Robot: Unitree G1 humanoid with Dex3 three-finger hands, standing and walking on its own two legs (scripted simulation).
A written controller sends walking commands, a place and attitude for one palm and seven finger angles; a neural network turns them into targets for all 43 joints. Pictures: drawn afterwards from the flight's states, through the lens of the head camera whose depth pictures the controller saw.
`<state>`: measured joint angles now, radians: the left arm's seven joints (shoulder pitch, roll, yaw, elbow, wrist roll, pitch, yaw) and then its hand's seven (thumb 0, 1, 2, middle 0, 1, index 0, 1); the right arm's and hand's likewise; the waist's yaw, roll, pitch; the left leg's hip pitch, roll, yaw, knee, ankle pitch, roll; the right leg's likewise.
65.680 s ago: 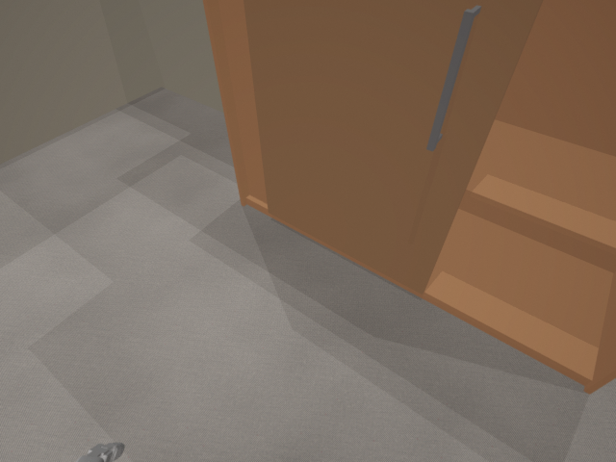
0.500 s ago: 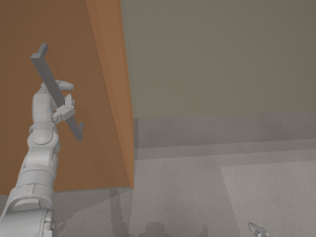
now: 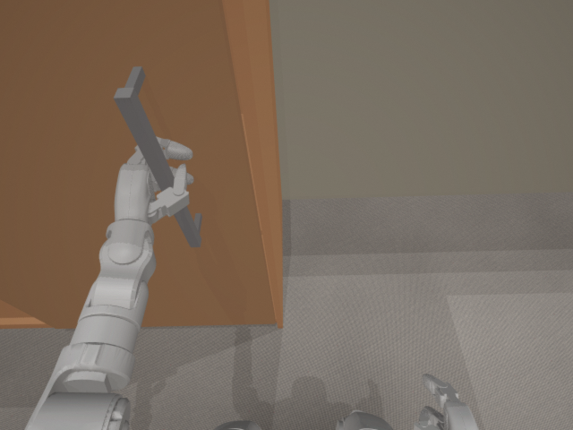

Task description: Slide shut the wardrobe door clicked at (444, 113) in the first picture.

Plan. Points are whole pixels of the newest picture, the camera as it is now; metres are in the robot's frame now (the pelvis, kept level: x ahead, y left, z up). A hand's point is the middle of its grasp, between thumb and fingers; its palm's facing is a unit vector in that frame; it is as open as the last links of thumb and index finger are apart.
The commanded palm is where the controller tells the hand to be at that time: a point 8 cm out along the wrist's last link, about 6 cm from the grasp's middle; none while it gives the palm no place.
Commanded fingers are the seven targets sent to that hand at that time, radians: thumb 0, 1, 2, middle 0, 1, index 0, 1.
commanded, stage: stop walking and hold the door there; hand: left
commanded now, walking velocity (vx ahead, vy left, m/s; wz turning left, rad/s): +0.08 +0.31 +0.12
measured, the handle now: (172, 176) +0.43 +0.20 +0.09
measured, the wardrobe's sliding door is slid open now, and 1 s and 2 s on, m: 0.00 0.01 0.00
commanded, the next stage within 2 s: loosen the grip on the handle in 1.02 s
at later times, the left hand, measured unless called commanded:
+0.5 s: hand (171, 202) +0.37 +0.19 +0.10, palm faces -0.07 -0.99 -0.11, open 5.3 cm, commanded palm +0.36 +0.22 +0.10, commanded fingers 0.00 0.90 0.90 -0.45 -1.40 -0.45 -1.40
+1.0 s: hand (173, 201) +0.37 +0.18 +0.10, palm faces -0.08 -0.99 -0.10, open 5.5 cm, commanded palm +0.36 +0.21 +0.10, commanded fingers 0.00 0.90 0.90 -0.45 -1.40 -0.45 -1.40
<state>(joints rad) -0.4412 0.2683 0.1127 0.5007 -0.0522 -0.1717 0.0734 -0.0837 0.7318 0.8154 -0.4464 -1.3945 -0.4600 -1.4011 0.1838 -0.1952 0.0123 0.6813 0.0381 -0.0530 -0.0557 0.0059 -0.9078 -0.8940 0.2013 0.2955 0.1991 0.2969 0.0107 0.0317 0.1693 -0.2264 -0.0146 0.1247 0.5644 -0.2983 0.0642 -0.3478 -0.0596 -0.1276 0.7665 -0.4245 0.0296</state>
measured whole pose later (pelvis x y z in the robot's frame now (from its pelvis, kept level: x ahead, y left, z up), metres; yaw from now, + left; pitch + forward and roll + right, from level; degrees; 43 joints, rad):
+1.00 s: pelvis +0.02 +0.11 +0.01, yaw +6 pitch -1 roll +0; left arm -0.40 0.07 -0.20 0.36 -0.05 -0.13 0.08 -0.01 0.75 0.80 -0.45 -1.40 -0.36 -1.40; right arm 0.14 -0.20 0.02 0.66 0.01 -0.05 -0.06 0.01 -0.91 -0.89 0.20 0.30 0.20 0.30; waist 0.02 0.03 0.11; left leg -0.25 0.06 0.04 0.53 -0.26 -0.03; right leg -0.24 -0.01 -0.04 0.53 -0.28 -0.01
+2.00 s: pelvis +0.01 +0.12 +0.00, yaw +4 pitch +2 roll +1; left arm -0.45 0.10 -0.06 0.54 -0.06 -0.14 -0.01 -0.01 -0.55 0.20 -0.34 -1.16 -0.31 -1.16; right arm 0.28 -0.22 -0.01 0.67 0.01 -0.09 0.00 0.01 -0.91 -0.89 0.20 0.30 0.20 0.30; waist -0.06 0.02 -0.02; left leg -0.36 0.04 0.08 0.60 -0.28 -0.01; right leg -0.37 -0.02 0.00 0.63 -0.31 0.01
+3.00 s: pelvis +0.02 +0.12 +0.00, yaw +6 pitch +0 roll +0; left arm 0.07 0.19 -0.05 0.00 -0.12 -0.06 -0.14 -0.01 -0.55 0.20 -0.25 -1.15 -0.25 -1.15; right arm 0.22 -0.23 0.02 0.58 0.02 -0.13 -0.03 0.01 -0.91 -0.89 0.20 0.30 0.20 0.30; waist 0.01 0.04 -0.02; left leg -0.28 0.04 0.04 0.61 -0.32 -0.02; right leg -0.27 -0.03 -0.03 0.63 -0.35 0.00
